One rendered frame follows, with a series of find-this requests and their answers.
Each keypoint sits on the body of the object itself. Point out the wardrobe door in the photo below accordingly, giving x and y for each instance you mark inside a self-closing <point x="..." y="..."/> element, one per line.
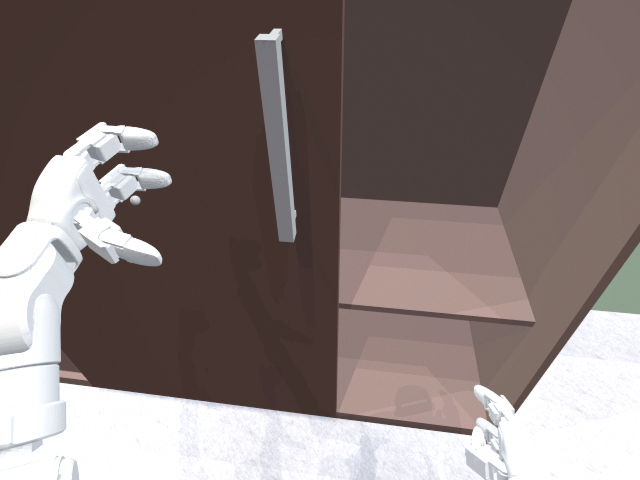
<point x="232" y="315"/>
<point x="66" y="364"/>

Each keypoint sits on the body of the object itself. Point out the handle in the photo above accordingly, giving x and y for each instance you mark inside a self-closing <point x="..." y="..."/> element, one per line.
<point x="271" y="79"/>

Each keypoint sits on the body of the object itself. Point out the left robot forearm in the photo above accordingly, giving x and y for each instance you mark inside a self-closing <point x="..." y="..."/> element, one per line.
<point x="37" y="265"/>

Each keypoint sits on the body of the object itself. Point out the left robot hand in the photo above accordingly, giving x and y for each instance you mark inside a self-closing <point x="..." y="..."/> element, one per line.
<point x="68" y="186"/>

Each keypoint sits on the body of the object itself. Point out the left robot upper arm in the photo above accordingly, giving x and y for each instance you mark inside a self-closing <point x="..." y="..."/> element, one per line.
<point x="52" y="468"/>

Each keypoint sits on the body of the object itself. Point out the right robot hand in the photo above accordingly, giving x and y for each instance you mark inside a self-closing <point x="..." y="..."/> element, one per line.
<point x="512" y="452"/>

